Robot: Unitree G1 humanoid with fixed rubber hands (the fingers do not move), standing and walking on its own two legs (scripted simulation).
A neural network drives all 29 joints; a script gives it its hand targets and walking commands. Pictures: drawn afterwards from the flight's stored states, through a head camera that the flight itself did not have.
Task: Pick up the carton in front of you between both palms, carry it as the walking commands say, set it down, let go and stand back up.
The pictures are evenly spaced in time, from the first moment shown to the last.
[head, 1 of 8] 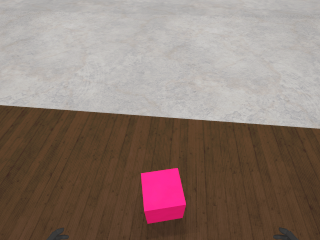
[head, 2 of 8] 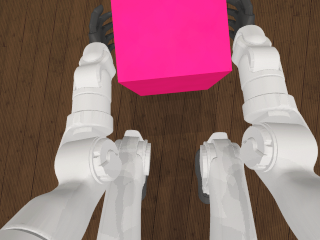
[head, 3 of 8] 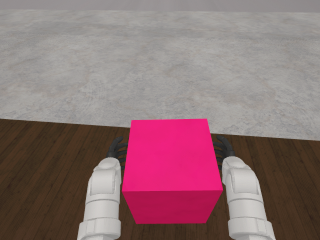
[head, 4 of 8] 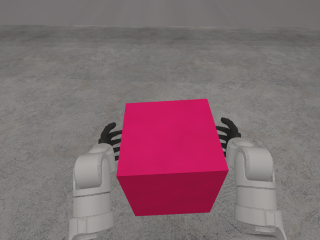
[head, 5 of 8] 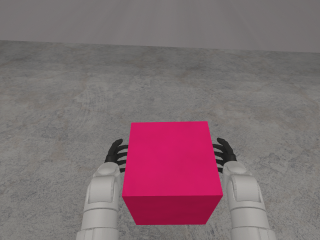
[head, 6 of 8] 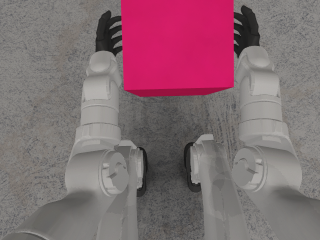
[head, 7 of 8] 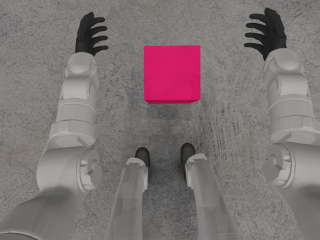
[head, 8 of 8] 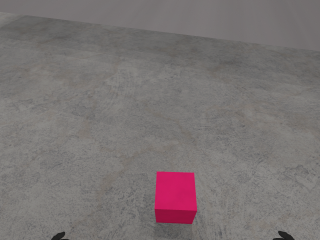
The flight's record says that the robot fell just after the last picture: no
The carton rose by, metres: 0.68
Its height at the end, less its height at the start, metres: -0.13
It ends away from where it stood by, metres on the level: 2.84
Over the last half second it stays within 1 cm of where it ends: yes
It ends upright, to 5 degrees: yes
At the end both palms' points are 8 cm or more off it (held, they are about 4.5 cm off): yes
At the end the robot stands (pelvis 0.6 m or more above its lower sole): yes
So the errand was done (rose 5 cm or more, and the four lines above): yes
